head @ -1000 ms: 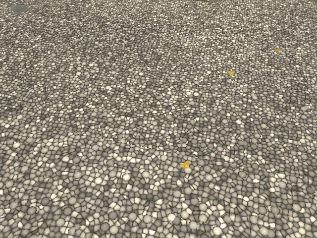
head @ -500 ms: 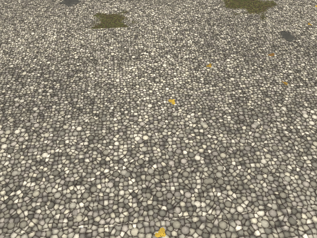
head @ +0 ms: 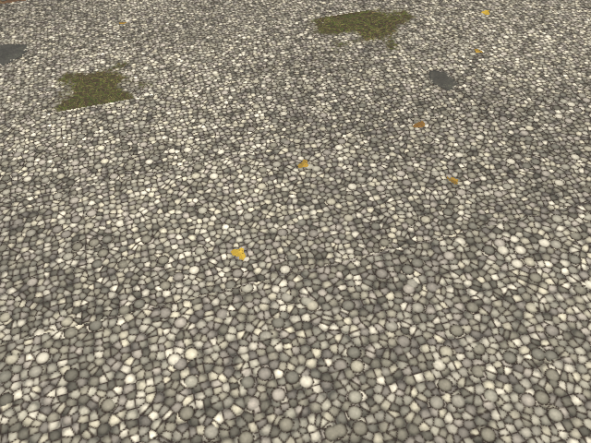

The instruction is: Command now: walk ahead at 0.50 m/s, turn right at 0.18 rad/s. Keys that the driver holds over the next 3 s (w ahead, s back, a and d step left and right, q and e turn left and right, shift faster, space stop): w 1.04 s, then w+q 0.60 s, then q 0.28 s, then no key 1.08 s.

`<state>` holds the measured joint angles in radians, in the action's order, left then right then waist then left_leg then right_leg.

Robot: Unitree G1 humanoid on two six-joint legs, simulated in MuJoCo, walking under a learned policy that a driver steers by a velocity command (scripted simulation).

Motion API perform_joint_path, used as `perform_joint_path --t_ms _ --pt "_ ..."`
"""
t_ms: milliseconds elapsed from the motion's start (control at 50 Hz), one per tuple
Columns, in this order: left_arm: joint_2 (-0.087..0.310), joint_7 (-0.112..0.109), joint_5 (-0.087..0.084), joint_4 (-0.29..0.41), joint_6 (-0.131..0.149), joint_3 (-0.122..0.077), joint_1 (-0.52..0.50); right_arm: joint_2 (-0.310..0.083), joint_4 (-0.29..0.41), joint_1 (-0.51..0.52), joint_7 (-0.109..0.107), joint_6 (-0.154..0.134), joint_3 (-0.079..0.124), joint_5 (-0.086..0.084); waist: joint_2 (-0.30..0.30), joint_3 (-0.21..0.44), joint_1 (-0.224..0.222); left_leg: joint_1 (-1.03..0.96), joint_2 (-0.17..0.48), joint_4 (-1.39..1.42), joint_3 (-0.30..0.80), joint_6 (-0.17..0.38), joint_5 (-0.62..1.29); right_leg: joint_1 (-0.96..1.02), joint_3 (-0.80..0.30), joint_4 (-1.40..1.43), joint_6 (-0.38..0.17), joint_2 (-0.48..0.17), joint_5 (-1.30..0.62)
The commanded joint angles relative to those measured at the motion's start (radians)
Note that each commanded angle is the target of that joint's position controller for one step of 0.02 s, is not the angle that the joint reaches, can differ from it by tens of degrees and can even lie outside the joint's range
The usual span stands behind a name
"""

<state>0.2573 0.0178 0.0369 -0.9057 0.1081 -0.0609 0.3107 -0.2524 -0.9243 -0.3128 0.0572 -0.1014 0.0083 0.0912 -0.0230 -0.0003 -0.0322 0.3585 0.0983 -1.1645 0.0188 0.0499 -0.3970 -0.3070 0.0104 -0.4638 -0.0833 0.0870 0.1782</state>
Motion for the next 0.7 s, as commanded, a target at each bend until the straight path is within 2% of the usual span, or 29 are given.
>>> perform_joint_path --t_ms 20,80,120,140,160,220,240,260,280,300,320,340,360,380,400,420,440,460,480,500,520,540,560,580,600,620,640,660,700 --pt "-0.013 0.003 -0.002 0.033 0.016 0.021 0.014 -0.006 0.074 0.003 -0.025 0.003 -0.002 -0.001 0.065 -0.024 0.05 0.163 0.054 0.038 0.041 0.003 0.044 -0.005 -0.285 0.299 -0.198 -0.276 -0.105" --pt "0.061 0.014 0.028 0.049 0.036 0.006 0.009 -0.029 0.099 0.067 -0.022 0.013 0.002 -0.017 0.035 -0.018 0.045 0.109 0.024 0.291 -0.014 -0.028 0.228 -0.106 -0.165 0.314 -0.18 -0.224 -0.202" --pt "0.09 0.034 0.044 0.033 0.025 0.001 0.069 0.031 0.121 0.091 -0.008 0.01 -0.017 0.002 0.084 0.005 0.029 -0.049 -0.044 0.279 -0.08 -0.038 0.409 -0.23 -0.077 0.251 -0.152 -0.152 -0.205" --pt "0.092 0.041 0.063 0.027 0.02 0.001 0.071 0.013 0.1 0.021 0.003 0.003 -0.014 0.013 0.085 -0.006 0.055 -0.069 -0.036 0.213 -0.045 -0.031 0.498 -0.256 -0.092 0.184 -0.152 -0.18 -0.205" --pt "0.088 0.044 0.06 0.039 0.017 0.003 0.062 -0.029 0.107 0.015 0.006 -0.006 -0.001 0.013 0.071 -0.01 0.058 -0.037 -0.039 0.21 -0.049 -0.031 0.463 -0.226 -0.118 0.145 -0.159 -0.203 -0.213" --pt "0.047 0.013 0.043 0.003 0.023 0.019 0.215 -0.064 0.193 0.215 -0.023 -0.02 0.011 0.009 0.076 -0.035 -0.05 0.37 0.013 0.352 0.015 -0.029 0.38 0.237 -0.264 0.007 -0.176 -0.294 -0.176" --pt "0.004 -0.025 0.05 -0.095 0.03 0.025 0.39 -0.045 0.227 0.321 -0.034 -0.016 -0.002 -0.013 0.067 -0.089 -0.137 0.795 0.128 0.48 0.224 -0.046 0.524 0.628 -0.384 -0.115 -0.148 -0.378 -0.032" --pt "-0.042 -0.054 0.027 -0.129 0.021 0.033 0.528 -0.014 0.238 0.395 -0.035 -0.02 -0.012 -0.005 0.032 -0.093 -0.211 1.017 0.123 0.6 0.201 -0.077 0.528 0.843 -0.406 -0.187 -0.143 -0.382 0.005" --pt "-0.06 -0.063 0.01 -0.136 0.008 0.039 0.565 0.024 0.224 0.424 -0.029 -0.018 -0.02 0.004 0.017 -0.097 -0.234 1.027 0.109 0.666 0.148 -0.073 0.575 0.815 -0.408 -0.225 -0.148 -0.365 0.006" --pt "-0.05 -0.052 0.003 -0.107 -0.001 0.047 0.51 0.051 0.187 0.398 -0.012 -0.009 -0.029 0.004 -0.017 -0.088 -0.223 0.75 0.101 0.787 0.074 -0.041 0.821 0.53 -0.312 -0.226 -0.142 -0.282 0.05" --pt "-0.012 -0.02 0.033 -0.081 -0.012 0.05 0.413 0.073 0.172 0.363 0.001 0.0 -0.043 -0.005 0.012 -0.115 -0.172 0.323 0.07 0.796 -0.007 -0.002 1.057 0.094 -0.218 -0.176 -0.121 -0.198 0.17" --pt "0.024 0.012 0.064 -0.061 -0.014 0.055 0.363 0.04 0.186 0.353 0.002 0.015 -0.029 -0.018 0.059 -0.131 -0.124 0.065 0.045 0.628 -0.05 -0.003 1.088 -0.21 -0.225 -0.119 -0.134 -0.197 0.262" --pt "0.015 0.026 0.059 -0.036 -0.005 0.058 0.306 -0.023 0.188 0.32 0.004 0.027 -0.013 -0.019 0.046 -0.15 -0.08 -0.016 0.057 0.567 -0.035 -0.007 1.015 -0.294 -0.233 -0.131 -0.121 -0.207 0.315" --pt "0.016 0.025 0.035 -0.017 0.007 0.059 0.284 -0.074 0.185 0.29 -0.004 0.038 0.005 -0.005 0.022 -0.169 -0.059 -0.04 0.063 0.599 -0.031 -0.018 0.905 -0.268 -0.231 -0.174 -0.093 -0.211 0.332" --pt "0.046 0.015 0.007 -0.027 0.008 0.051 0.302 -0.104 0.18 0.278 -0.01 0.044 0.013 0.003 -0.002 -0.189 -0.057 -0.03 0.069 0.694 -0.031 -0.025 0.834 -0.173 -0.247 -0.233 -0.064 -0.22 0.32" --pt "0.072 0.002 -0.002 -0.044 0.004 0.05 0.323 -0.114 0.167 0.254 -0.016 0.049 0.019 0.011 -0.008 -0.187 -0.046 -0.037 0.068 0.792 -0.03 -0.025 0.816 -0.06 -0.261 -0.291 -0.033 -0.219 0.305" --pt "0.104 0.005 0.015 -0.064 -0.006 0.046 0.321 -0.144 0.121 0.149 -0.023 0.047 0.039 -0.008 -0.027 -0.153 0.0 -0.155 0.053 0.855 -0.049 -0.015 0.891 -0.012 -0.232 -0.426 -0.002 -0.2 0.209" --pt "0.147 0.034 0.046 -0.083 -0.017 0.035 0.341 -0.197 0.041 -0.105 -0.036 0.036 0.078 -0.027 -0.064 -0.041 0.099 -0.437 0.042 0.833 -0.076 0.012 0.919 -0.033 -0.165 -0.652 0.066 -0.146 0.075" --pt "-0.075 0.078 0.064 -0.159 -0.024 0.082 0.624 -0.246 -0.036 -0.383 -0.008 0.036 0.099 -0.043 -0.257 0.4 0.081 -1.086 0.191 0.377 0.025 0.241 1.322 -0.239 -0.099 -1.113 0.133 -0.05 0.426" --pt "-0.038 0.107 0.037 -0.137 -0.026 0.08 0.629 -0.249 -0.015 -0.483 0.034 0.041 0.097 -0.007 -0.296 0.537 0.153 -1.208 0.295 0.404 0.275 0.384 1.254 -0.445 -0.118 -1.567 0.133 0.047 0.715" --pt "0.074 0.111 0.005 -0.05 -0.02 0.04 0.355 -0.226 -0.051 -0.504 0.044 0.046 0.086 0.033 -0.167 0.293 0.208 -0.993 0.266 0.526 0.309 0.301 0.996 -0.67 -0.111 -1.696 0.128 0.043 0.628" --pt "0.062 0.093 -0.008 0.05 -0.006 0.04 0.195 -0.246 -0.025 -0.339 0.043 0.041 0.082 -0.016 -0.14 0.142 0.142 -0.768 0.291 0.694 0.404 0.274 0.375 -0.84 -0.05 -1.659 0.093 -0.014 0.491" --pt "0.059 0.065 0.005 0.046 0.011 0.046 0.143 -0.153 0.04 -0.159 0.036 0.022 0.053 -0.016 -0.013 -0.004 0.103 -0.454 0.287 0.784 0.358 0.253 0.293 -0.786 -0.077 -1.465 0.062 -0.115 0.278" --pt "0.022 0.045 0.01 0.048 0.013 0.056 0.143 -0.129 0.042 -0.13 0.039 0.018 0.037 -0.008 -0.023 -0.02 0.052 -0.252 0.329 0.822 0.372 0.284 0.369 -0.689 -0.097 -1.425 0.042 -0.16 0.191" --pt "-0.002 -0.023 -0.018 0.041 -0.062 0.035 0.059 -0.09 -0.015 -0.161 -0.018 0.039 0.051 -0.118 -0.032 -0.011 0.05 -0.18 0.337 0.873 0.359 0.249 0.374 -0.607 0.013 -1.46 0.034 -0.137 0.413" --pt "-0.11 0.011 0.026 0.075 -0.047 0.105 0.174 -0.033 0.005 -0.115 0.006 0.005 0.004 0.0 0.0 -0.077 -0.057 0.003 0.318 0.89 0.359 0.275 0.131 -0.625 -0.193 -1.311 -0.02 -0.246 0.121" --pt "-0.121 0.022 0.047 0.056 -0.044 0.108 0.162 0.02 0.009 -0.056 -0.001 -0.009 -0.008 0.011 0.015 -0.16 -0.062 0.086 0.298 0.965 0.384 0.284 0.076 -0.696 -0.221 -1.163 -0.034 -0.284 -0.023" --pt "-0.111 0.031 0.068 0.06 -0.041 0.115 0.152 0.022 0.032 -0.013 -0.017 -0.039 -0.005 0.003 -0.004 -0.085 -0.049 0.028 0.216 0.963 0.3 0.264 0.077 -0.698 -0.176 -1.003 -0.038 -0.265 -0.136" --pt "-0.032 0.052 0.059 0.077 -0.03 0.095 0.03 0.001 0.039 -0.01 -0.031 -0.056 -0.009 -0.003 0.001 -0.035 -0.006 0.11 0.109 0.971 0.114 0.243 0.216 -0.5 -0.089 -0.599 -0.006 -0.256 -0.375"
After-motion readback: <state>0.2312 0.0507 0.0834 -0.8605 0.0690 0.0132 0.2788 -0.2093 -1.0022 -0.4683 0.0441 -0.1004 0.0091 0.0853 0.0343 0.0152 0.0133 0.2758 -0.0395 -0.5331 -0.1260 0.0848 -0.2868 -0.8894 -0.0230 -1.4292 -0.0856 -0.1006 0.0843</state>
